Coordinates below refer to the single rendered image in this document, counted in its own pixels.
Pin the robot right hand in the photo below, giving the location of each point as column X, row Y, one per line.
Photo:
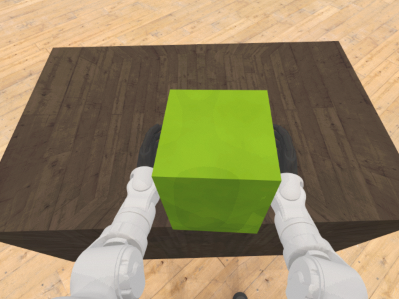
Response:
column 286, row 152

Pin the right robot upper arm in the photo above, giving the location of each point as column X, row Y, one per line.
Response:
column 315, row 278

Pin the robot left forearm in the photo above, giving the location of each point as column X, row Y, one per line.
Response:
column 134, row 220

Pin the robot right forearm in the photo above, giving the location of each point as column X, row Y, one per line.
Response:
column 296, row 229

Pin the left robot upper arm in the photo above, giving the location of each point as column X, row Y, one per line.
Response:
column 111, row 272

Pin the robot left hand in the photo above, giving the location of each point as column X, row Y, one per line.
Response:
column 147, row 153

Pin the pedestal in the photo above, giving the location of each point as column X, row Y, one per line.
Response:
column 64, row 173

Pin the carton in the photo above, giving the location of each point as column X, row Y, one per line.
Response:
column 216, row 167

